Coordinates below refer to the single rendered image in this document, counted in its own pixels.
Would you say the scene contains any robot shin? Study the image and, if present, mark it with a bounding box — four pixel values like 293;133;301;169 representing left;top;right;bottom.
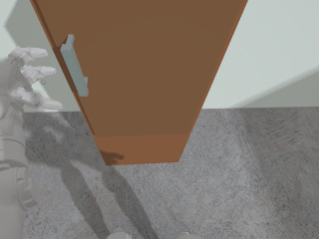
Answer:
178;232;188;237
114;228;125;233

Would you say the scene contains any cupboard door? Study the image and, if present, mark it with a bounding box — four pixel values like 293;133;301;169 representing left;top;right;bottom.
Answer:
36;0;243;137

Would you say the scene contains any left robot forearm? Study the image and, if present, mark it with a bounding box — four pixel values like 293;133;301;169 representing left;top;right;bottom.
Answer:
0;96;29;171

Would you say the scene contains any robot right shin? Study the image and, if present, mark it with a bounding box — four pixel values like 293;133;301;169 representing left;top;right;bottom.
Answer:
178;232;188;237

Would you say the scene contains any robot left shin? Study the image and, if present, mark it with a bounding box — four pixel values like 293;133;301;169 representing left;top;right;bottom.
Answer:
114;228;125;233

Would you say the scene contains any handle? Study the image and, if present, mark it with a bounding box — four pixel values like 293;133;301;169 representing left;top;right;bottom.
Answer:
60;34;89;97

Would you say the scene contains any robot left upper arm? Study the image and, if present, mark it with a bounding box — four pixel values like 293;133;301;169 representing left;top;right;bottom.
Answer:
0;166;40;239

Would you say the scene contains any robot left hand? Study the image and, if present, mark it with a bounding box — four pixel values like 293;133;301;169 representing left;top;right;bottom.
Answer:
0;46;63;112

